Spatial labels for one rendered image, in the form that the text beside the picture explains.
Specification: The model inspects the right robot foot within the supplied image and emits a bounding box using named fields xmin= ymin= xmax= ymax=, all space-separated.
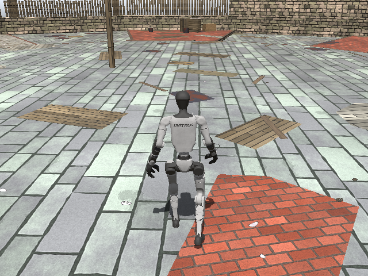
xmin=194 ymin=233 xmax=205 ymax=245

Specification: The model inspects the robot left forearm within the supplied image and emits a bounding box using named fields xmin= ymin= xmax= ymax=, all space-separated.
xmin=148 ymin=139 xmax=161 ymax=166

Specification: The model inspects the humanoid robot head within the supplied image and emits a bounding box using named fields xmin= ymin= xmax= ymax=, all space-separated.
xmin=173 ymin=90 xmax=193 ymax=118

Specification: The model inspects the robot left hand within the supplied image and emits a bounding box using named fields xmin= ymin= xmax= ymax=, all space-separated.
xmin=146 ymin=163 xmax=159 ymax=178

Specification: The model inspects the robot left upper arm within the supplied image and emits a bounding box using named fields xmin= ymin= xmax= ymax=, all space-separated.
xmin=155 ymin=116 xmax=171 ymax=148

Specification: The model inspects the robot right upper arm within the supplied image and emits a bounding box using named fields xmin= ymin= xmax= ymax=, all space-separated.
xmin=195 ymin=115 xmax=212 ymax=146

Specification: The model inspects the robot right forearm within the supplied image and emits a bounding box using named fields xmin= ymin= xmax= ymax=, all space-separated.
xmin=206 ymin=137 xmax=217 ymax=156

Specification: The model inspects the robot right hand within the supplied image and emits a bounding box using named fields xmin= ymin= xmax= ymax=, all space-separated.
xmin=205 ymin=154 xmax=218 ymax=164

